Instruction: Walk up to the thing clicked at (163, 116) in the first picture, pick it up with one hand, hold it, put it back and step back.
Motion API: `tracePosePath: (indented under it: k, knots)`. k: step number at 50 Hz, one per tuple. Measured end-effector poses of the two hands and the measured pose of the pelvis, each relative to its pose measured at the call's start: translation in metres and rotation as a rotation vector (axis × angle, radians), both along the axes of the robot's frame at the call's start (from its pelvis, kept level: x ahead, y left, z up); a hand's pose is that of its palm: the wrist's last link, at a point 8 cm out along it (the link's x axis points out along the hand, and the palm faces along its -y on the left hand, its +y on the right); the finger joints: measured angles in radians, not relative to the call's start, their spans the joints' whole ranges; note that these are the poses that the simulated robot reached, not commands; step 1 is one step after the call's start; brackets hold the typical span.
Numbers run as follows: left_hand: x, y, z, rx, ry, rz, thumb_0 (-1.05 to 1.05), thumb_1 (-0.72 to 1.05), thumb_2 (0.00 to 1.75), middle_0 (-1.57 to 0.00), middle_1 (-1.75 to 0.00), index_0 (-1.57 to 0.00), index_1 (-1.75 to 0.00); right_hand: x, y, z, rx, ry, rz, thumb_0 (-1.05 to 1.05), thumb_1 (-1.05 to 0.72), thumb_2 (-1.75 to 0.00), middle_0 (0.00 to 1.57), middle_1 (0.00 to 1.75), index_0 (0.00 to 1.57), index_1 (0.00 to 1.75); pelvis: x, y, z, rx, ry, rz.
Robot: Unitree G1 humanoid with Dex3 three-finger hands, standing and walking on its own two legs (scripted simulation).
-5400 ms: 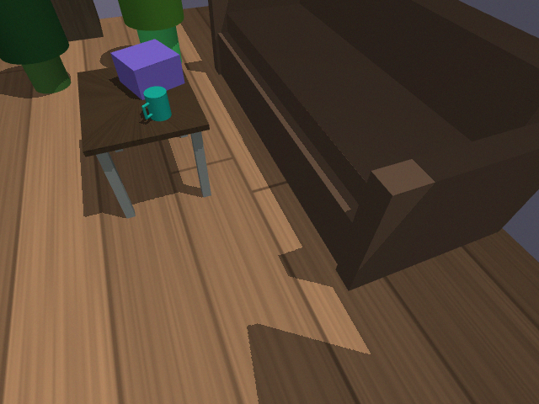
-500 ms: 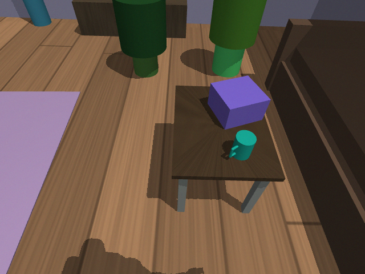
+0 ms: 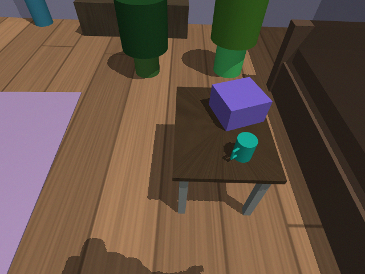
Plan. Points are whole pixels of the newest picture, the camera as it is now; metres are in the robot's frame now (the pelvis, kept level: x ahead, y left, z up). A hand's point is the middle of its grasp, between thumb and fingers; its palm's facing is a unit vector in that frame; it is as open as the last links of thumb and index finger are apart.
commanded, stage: stand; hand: right
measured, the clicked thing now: (241, 149) +0.64 -0.26 -0.28
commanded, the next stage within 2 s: walk up in 1.38 s
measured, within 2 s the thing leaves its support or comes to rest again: neither
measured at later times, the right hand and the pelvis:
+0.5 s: hand out of the picture +0.08 -0.25 -0.16, palm faces -0.02 +0.94 -0.34, open 7.4 cm; pelvis +0.00 +0.00 +0.00, yaw +0 degrees
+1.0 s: hand out of the picture +0.08 -0.25 -0.16, palm faces -0.01 +0.94 -0.34, open 7.4 cm; pelvis +0.01 +0.00 +0.00, yaw +0 degrees
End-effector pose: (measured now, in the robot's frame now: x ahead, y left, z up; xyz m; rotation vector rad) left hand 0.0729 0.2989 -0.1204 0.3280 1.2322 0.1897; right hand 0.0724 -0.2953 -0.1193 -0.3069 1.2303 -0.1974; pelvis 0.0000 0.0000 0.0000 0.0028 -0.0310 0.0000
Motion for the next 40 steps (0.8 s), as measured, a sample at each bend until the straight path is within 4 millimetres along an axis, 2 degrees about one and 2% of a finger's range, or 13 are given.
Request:
tracePosePath:
  k: [40]
  knots:
    - [-0.0002,-0.0019,-0.0004,0.001,0.009,0.000,0.00,0.90,0.90,-0.20,-0.30,-0.21,-0.30,0.0015,-0.0015,-0.0008,-0.001,0.009,-0.001,0.01,-0.90,-0.90,0.21,0.30,0.20,0.30,0.0050,-0.0012,0.0000,0.000,0.002,0.002]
